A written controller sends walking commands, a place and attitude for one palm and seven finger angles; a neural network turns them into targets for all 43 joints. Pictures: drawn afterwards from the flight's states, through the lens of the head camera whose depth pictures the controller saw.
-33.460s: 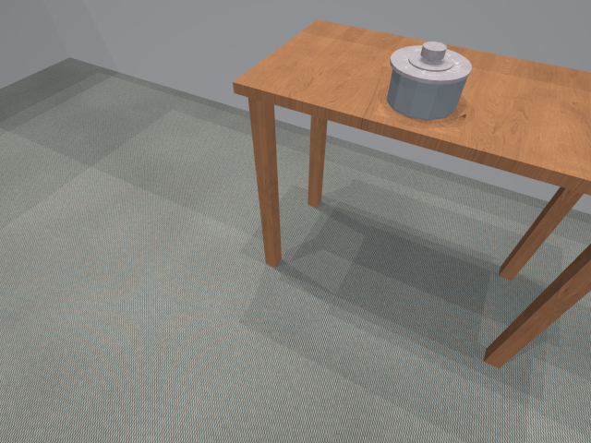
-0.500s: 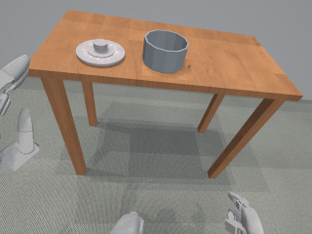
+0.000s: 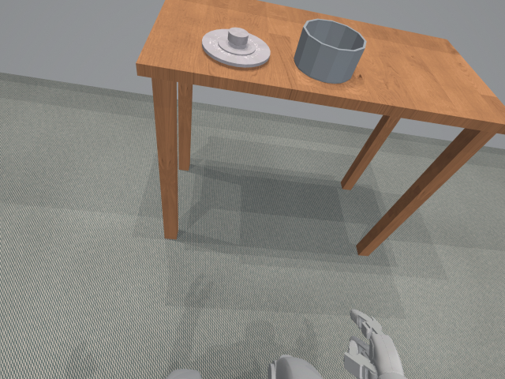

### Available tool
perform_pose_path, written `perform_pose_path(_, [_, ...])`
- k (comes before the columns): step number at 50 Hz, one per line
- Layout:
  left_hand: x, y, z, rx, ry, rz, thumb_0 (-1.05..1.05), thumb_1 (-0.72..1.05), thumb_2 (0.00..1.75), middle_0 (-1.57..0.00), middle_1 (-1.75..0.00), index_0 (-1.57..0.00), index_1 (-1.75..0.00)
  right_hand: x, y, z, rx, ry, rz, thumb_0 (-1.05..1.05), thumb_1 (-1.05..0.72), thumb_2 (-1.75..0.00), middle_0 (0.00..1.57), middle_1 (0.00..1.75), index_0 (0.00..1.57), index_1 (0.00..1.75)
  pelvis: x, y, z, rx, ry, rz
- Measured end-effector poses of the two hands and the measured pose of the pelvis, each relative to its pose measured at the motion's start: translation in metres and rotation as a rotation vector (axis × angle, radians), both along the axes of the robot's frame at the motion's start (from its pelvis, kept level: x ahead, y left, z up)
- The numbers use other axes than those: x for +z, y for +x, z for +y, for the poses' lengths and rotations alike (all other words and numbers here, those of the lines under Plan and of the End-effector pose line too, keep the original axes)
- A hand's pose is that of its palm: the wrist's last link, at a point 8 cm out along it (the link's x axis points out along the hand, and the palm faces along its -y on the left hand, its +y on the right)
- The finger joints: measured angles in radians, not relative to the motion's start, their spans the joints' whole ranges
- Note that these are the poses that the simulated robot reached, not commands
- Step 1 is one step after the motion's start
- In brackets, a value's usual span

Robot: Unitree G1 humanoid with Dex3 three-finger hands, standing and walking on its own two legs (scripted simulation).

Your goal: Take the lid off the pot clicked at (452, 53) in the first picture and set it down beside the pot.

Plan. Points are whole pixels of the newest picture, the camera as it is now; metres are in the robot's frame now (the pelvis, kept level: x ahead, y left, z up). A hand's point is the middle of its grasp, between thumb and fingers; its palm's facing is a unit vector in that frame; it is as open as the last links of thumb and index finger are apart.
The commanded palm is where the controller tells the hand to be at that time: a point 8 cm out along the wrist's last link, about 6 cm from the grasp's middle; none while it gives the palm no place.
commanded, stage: stop stepping back and stand still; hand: left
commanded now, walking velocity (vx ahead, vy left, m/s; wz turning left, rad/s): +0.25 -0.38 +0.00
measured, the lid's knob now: (238, 36) +0.82 +0.14 +0.12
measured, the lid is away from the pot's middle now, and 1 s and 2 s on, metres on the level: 0.23 0.23 0.23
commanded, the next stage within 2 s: let the arm hang, fingers relaxed in 1.34 s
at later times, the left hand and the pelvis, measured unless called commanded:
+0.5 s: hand out of the picture +0.13 +0.17 -0.12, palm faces -0.05 -0.99 -0.09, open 7.4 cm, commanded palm none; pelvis -0.01 +0.01 +0.04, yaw +3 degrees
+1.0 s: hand out of the picture +0.07 +0.14 -0.14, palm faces +0.08 -0.97 -0.22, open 7.3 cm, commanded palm none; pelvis +0.05 -0.04 +0.03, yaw +3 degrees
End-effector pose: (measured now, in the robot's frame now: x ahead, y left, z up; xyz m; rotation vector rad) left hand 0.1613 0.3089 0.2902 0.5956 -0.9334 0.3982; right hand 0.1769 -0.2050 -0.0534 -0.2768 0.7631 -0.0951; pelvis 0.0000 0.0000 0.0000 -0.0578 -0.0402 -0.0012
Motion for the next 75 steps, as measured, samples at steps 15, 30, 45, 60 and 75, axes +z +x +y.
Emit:
perform_pose_path(15, [-0.07, 0.026, 0.01, -0.09, -0.192, 0.662, 0.0, 0.89, 0.9, -0.2, -0.3, -0.21, -0.3, 0.036, -0.066, 0.007, -0.053, -0.004, 0.093, 0.0, -0.9, -0.89, 0.2, 0.3, 0.2, 0.3, 0.058, -0.013, 0.034, 0.075, -0.102, 0.112])
perform_pose_path(30, [-0.405, -0.076, -0.13, 0.014, -0.845, 2.033, -0.07, 0.97, 0.9, -0.19, -0.29, -0.2, -0.3, -0.008, -0.229, -0.063, -0.264, -0.063, 0.627, 0.0, -0.91, -0.89, 0.2, 0.3, 0.2, 0.3, 0.039, -0.003, -0.014, 0.065, 0.027, 0.082])
perform_pose_path(45, [-0.4, -0.092, -0.116, 0.354, -0.798, 2.169, -0.01, 0.92, 0.9, -0.2, -0.3, -0.2, -0.3, -0.061, -0.176, -0.03, -0.255, 0.156, 0.688, 0.0, -0.91, -0.89, 0.19, 0.3, 0.2, 0.3, 0.032, 0.046, -0.036, 0.056, 0.043, 0.07])
perform_pose_path(60, [-0.407, -0.107, -0.124, 0.393, -0.88, 2.234, 0.01, 0.93, 0.9, -0.2, -0.3, -0.2, -0.3, -0.058, -0.123, -0.039, -0.237, 0.099, 0.648, 0.01, -0.92, -0.89, 0.2, 0.3, 0.2, 0.3, 0.033, 0.067, -0.034, 0.057, 0.043, 0.051])
perform_pose_path(75, [-0.409, -0.112, -0.125, 0.379, -0.893, 2.241, 0.01, 0.93, 0.9, -0.2, -0.3, -0.2, -0.3, -0.056, -0.133, -0.032, -0.242, 0.101, 0.665, 0.0, -0.91, -0.89, 0.19, 0.3, 0.2, 0.3, 0.034, 0.066, -0.031, 0.056, 0.043, 0.035])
